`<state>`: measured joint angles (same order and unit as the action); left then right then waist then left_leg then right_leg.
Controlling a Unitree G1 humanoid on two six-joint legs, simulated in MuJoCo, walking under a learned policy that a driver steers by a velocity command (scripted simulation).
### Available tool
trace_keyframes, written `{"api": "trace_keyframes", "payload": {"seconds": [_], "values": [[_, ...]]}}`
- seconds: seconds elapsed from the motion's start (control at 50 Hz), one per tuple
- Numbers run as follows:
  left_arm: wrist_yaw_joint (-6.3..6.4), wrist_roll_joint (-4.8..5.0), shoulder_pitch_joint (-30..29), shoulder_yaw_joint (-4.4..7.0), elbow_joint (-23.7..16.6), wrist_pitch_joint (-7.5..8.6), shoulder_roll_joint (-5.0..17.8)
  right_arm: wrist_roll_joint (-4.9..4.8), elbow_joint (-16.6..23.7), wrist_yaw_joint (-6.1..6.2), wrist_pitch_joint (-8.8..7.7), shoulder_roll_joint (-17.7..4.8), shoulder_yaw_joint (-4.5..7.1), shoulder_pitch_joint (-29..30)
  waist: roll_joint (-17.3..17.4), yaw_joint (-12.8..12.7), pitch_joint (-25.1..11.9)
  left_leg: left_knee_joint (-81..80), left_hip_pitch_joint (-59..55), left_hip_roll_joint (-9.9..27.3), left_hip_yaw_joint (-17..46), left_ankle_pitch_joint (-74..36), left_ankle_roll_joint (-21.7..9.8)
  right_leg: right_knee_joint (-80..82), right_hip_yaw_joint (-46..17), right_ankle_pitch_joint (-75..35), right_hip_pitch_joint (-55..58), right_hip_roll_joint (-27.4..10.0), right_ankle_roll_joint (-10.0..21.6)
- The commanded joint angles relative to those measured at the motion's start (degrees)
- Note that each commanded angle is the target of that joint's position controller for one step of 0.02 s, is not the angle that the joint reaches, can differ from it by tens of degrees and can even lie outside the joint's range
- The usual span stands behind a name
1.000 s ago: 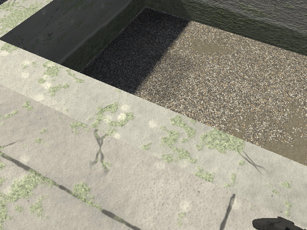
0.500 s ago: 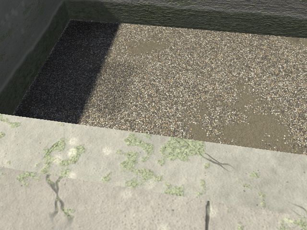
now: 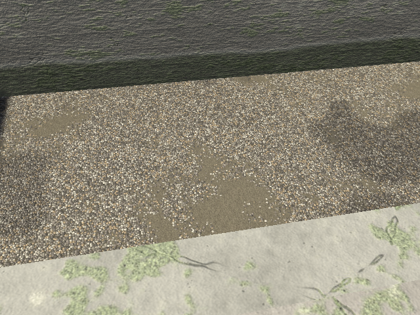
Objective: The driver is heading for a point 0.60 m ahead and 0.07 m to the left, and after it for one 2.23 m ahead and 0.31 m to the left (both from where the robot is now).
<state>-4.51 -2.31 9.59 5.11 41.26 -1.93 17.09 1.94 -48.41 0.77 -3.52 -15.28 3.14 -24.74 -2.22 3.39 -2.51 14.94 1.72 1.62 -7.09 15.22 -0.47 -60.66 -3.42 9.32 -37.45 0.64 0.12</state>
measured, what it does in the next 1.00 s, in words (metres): walks ahead: right foot, then left foot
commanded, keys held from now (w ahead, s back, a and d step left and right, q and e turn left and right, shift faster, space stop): w+e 0.16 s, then w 0.04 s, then w+q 0.80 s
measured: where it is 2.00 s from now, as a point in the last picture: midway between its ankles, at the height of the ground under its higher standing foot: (209, 303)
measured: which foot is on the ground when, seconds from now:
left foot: down 0.00-0.20, up 0.22-0.72, down 0.74-1.00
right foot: up 0.00-0.18, down 0.20-0.74, up 0.76-1.00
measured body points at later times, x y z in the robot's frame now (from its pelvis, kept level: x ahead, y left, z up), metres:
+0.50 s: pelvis +0.23 -0.09 +0.00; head +0.25 -0.10 +0.44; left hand +0.29 +0.17 -0.13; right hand +0.27 -0.36 -0.14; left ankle +0.35 +0.06 -0.67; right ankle +0.17 -0.13 -0.75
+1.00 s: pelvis +0.45 -0.07 -0.02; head +0.46 -0.05 +0.43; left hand +0.59 +0.20 -0.10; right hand +0.55 -0.33 -0.13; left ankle +0.45 -0.03 -0.75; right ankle +0.59 -0.24 -0.66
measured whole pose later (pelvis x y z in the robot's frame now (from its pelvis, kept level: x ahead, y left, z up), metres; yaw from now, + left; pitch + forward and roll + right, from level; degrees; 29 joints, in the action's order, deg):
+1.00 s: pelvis +0.45 -0.07 -0.02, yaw +12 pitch +1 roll -1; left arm 2.4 -1.7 7.2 0.2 34.9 -2.0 13.5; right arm -0.7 -44.2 1.7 -0.3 -13.7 2.0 -22.4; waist -1.1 0.9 -0.2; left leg 30.6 16.3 -8.6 3.3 14.4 -7.9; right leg -63.4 -4.3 9.9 -41.4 -4.7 -2.4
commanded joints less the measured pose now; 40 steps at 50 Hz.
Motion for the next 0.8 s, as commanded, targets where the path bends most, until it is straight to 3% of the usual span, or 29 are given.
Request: {"api": "trace_keyframes", "payload": {"seconds": [0.02, 0.08, 0.12, 0.16, 0.18, 0.2, 0.22, 0.24, 0.26, 0.28, 0.3, 0.34, 0.42, 0.46, 0.52, 0.6, 0.66, 0.68, 0.7, 0.72, 0.74, 0.76, 0.78, 0.8], "values": [[-0.76, 0.06, -11.07, -0.53, -6.39, 1.02, 1.32, 0.14, 2.07, -0.51, -0.72, -6.38, 1.24, -2.38, 8.8, 2.7, 9.49, -7.08, -3.56, 12.65, 6.8, -3.23, -7.21, 7.75, 2.83, -0.93, -10.08, -1.67, -0.45], [-1.34, 0.15, -15.1, -1.42, -8.34, 1.26, 0.26, 0.08, 1.23, -0.38, -0.57, -7.7, 1.4, -3.06, 10.69, 3.8, 9.55, -4.73, -2.81, 13.23, 2.19, -12.05, -6.65, 17.21, 8.26, 2.07, -3.12, -1.89, 1.0], [-0.91, -0.19, -14.41, -1.61, -8.79, 1.25, 0.49, -0.33, 0.13, 0.05, 0.03, -8.71, 1.57, -3.89, 11.32, 3.26, 9.02, -1.14, -3.2, 13.79, -0.33, -20.07, -6.18, 21.26, 11.37, 6.15, 2.21, -0.44, 3.19], [0.29, -0.31, -8.83, -1.08, -7.62, 1.61, 1.26, -0.69, -0.44, 0.19, 0.3, -10.51, 1.88, -3.24, 11.73, -0.06, 5.87, 9.15, -2.63, 14.01, -3.36, -43.21, -5.36, 24.25, 14.11, 9.27, 11.86, 3.68, 5.9], [1.14, -0.4, 0.09, -0.47, -5.04, 2.24, 1.88, -1.15, -0.65, 0.3, 0.49, -11.02, 1.84, -2.65, 9.86, -4.76, 0.96, 20.56, -0.12, 12.97, -5.89, -50.46, -4.45, 28.49, 13.86, 6.44, 23.2, 6.05, 7.61], [2.19, -0.76, 10.65, 0.74, -1.91, 2.75, 4.36, -1.23, -0.15, 0.29, 0.37, -9.82, 1.27, -2.51, 6.87, -9.66, -6.0, 34.32, 10.28, 11.92, -6.47, -40.97, -2.64, 30.82, 7.95, 5.56, 40.13, 3.8, 9.59], [3.3, -0.37, 15.96, 1.95, -1.56, 3.18, 11.06, -1.4, 4.1, -0.89, -0.05, -1.56, -1.06, -2.52, -8.16, -10.43, -14.53, 53.43, 31.96, 6.36, -4.99, 2.86, 0.59, 35.15, -19.65, 15.32, 59.26, -16.32, 15.01], [4.03, 1.58, 19.01, 2.37, -1.49, 2.82, 13.96, -1.48, 5.23, -0.88, -0.04, -4.93, -0.06, -0.17, -7.51, -11.78, -18.81, 62.29, 37.87, 0.26, 3.91, 15.32, 1.52, 44.72, -39.66, 3.3, 58.16, -24.64, 18.97], [4.78, 1.84, 15.8, 1.94, -0.13, 2.74, 12.16, -1.42, 5.96, -0.62, 0.38, -6.92, 0.6, 4.49, -1.77, -10.37, -9.91, 63.91, 40.96, 3.51, 7.55, 9.98, 0.8, 42.86, -27.31, -4.54, 52.5, -22.37, 17.84], [5.16, 1.42, 12.99, 0.76, 0.39, 3.2, 8.2, -1.66, 5.6, -0.72, -0.09, -5.22, -0.05, 5.06, -1.3, -8.07, -3.24, 62.24, 39.56, 4.68, 7.3, 7.1, 0.15, 42.5, -19.24, -11.24, 43.86, -19.9, 16.44], [5.14, 1.08, 9.76, -0.4, 0.08, 3.82, 4.72, -1.25, 3.9, -0.62, 0.08, -5.01, 0.19, 3.26, 0.35, -5.44, -0.36, 57.91, 36.06, 6.25, 7.96, 4.72, -0.2, 43.43, -12.69, -14.95, 37.6, -16.47, 13.54], [5.05, 1.28, 6.93, -1.59, 0.61, 5.15, 1.62, -0.24, 0.78, -1.24, 2.07, -4.16, 0.35, -1.84, -1.8, -1.97, 1.66, 54.29, 29.3, 6.12, 8.92, 2.25, -0.04, 46.83, -5.25, -15.43, 29.59, -12.93, 10.63], [5.38, 0.94, 10.49, -1.54, 2.54, 6.46, 2.18, -0.99, 0.59, -1.67, 3.79, -2.11, 0.77, 1.51, -1.64, -2.05, 5.31, 51.15, 34.74, 2.83, 10.82, -3.92, -0.39, 48.9, 1.29, -21.75, 29.93, -12.06, 9.0], [5.41, 0.97, 12.14, -1.93, 3.43, 6.59, 1.39, -0.84, 1.63, -1.5, 4.06, -1.87, 0.87, 5.15, -1.64, -2.49, 6.89, 47.36, 38.66, 2.1, 10.87, -8.36, -0.64, 48.61, 4.29, -24.42, 31.57, -11.69, 8.03], [5.7, 1.72, 12.33, -2.54, 3.94, 6.68, 0.88, -0.52, 4.2, -1.48, 3.93, -0.31, -0.06, 10.3, -2.63, -2.85, 8.02, 37.46, 36.29, 1.19, 7.69, -15.83, -1.35, 47.28, 9.06, -29.19, 30.41, -10.67, 6.97], [6.56, 1.9, 16.78, -2.56, 5.64, 6.9, 2.44, -0.19, 8.16, -1.53, 4.14, 0.61, -1.28, 16.76, -0.86, -4.95, 8.99, 30.29, 36.98, 0.18, 2.69, -14.73, -4.27, 43.82, 9.44, -35.15, 35.74, -14.23, 7.32], [7.46, 1.74, 15.27, -2.61, 5.18, 5.8, 4.28, 0.2, 9.25, -1.04, 4.14, -0.01, -1.19, 15.08, -1.99, -3.52, 6.39, 27.16, 30.9, -3.62, -1.52, -5.6, -7.46, 35.38, 12.25, -54.32, 38.91, -14.31, 5.85], [7.73, 1.96, 14.88, -2.59, 5.23, 5.33, 4.84, 0.16, 8.84, -0.71, 3.9, -0.26, -0.95, 11.74, -3.14, -1.83, 4.15, 27.36, 26.94, -4.75, -2.19, -2.94, -8.89, 30.64, 12.79, -61.93, 39.24, -14.72, 5.24], [8.0, 1.65, 13.03, -2.29, 4.63, 4.78, 6.24, -0.15, 7.72, -0.37, 3.43, -1.43, -0.35, 6.43, -3.69, 0.55, 1.12, 26.21, 20.25, -5.64, -1.39, -0.6, -10.13, 23.69, 13.18, -62.92, 37.83, -14.9, 4.87], [7.91, 2.01, 10.2, -1.99, 3.62, 4.47, 7.32, -0.33, 5.84, -0.07, 2.74, -3.45, 0.77, -1.3, -2.48, 4.9, -2.61, 21.06, 9.43, -6.5, 0.82, -2.68, -12.08, 11.72, 14.04, -55.78, 32.79, -13.39, 4.17], [7.36, 3.0, 8.45, -1.9, 2.26, 4.34, 6.76, -0.41, 4.56, 0.45, 2.48, -8.5, 2.64, -8.55, 5.22, 9.33, -6.22, 13.37, -1.99, 1.07, 13.93, -8.9, -16.88, -12.34, 16.35, -32.94, 21.84, -6.55, 2.5], [6.17, 1.88, 13.33, -2.96, -1.84, 4.51, 0.73, -2.07, 5.19, 0.6, 2.83, -13.72, 3.46, -4.4, 17.38, -0.04, -12.25, 11.52, -18.24, 15.62, 41.89, -28.05, -23.83, -29.9, 8.35, 20.69, -0.57, 4.01, -0.56], [6.17, 1.32, 8.54, -2.91, -4.16, 4.54, 3.2, -3.88, 6.49, 0.73, 3.71, -12.85, 3.82, -3.35, 10.73, 4.11, -14.0, 6.8, -17.55, 17.28, 45.32, -20.92, -26.94, -31.1, -0.42, 15.84, -9.35, 2.49, -1.56], [6.54, 2.0, 4.27, -2.87, -5.61, 4.93, 4.42, -3.03, 6.71, 1.5, 4.39, -8.97, 2.8, -0.37, 5.33, 2.73, -6.06, 5.12, -9.71, 16.79, 40.21, -14.97, -24.66, -29.48, -1.01, 12.0, -11.62, -0.55, -1.95]]}}
Next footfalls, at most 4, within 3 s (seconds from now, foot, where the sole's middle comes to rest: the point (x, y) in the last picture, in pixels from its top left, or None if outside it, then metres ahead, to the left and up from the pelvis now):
0.20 right None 0.21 -0.14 -0.78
0.74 left None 0.49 -0.03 -0.78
1.24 right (233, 279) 0.66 -0.12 -0.78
1.64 left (173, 306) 0.57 0.08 -0.78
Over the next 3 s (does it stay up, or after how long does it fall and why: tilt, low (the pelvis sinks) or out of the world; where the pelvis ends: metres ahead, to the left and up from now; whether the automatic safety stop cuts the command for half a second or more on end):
stays up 0.60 -0.02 -0.03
